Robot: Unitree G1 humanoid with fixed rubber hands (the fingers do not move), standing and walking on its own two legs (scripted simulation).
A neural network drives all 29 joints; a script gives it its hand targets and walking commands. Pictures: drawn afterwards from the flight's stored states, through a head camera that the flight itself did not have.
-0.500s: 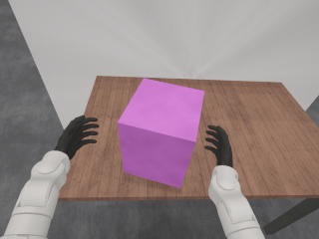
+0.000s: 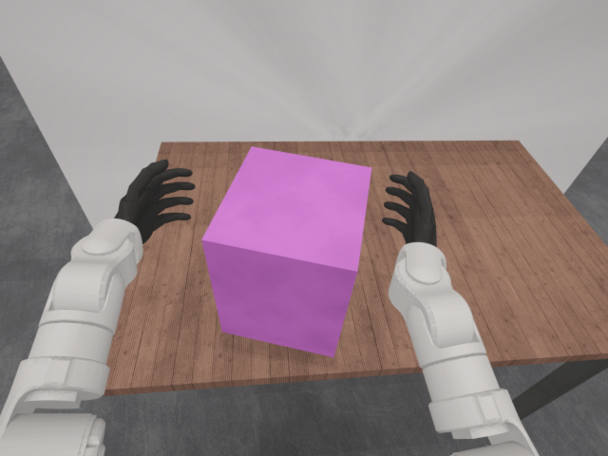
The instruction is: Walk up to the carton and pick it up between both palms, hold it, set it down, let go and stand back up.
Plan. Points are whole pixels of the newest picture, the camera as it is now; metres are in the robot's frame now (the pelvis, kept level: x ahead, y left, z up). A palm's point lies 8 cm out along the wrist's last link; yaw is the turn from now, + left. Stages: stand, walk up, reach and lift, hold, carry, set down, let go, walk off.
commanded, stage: reach and lift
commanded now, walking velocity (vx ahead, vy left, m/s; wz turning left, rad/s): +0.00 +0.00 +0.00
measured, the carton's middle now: (293, 253) +0.44 +0.00 -0.02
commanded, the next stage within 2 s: none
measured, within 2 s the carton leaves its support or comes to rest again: neither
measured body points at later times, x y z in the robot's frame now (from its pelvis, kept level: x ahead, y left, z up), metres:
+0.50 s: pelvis +0.00 +0.00 +0.00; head +0.01 +0.03 +0.45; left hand +0.44 +0.18 +0.18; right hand +0.40 -0.13 +0.18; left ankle +0.01 +0.12 -0.74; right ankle +0.00 -0.14 -0.74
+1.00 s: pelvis -0.01 +0.00 +0.00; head +0.03 +0.03 +0.45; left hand +0.46 +0.20 +0.11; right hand +0.40 -0.15 +0.12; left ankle +0.01 +0.12 -0.74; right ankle +0.00 -0.14 -0.74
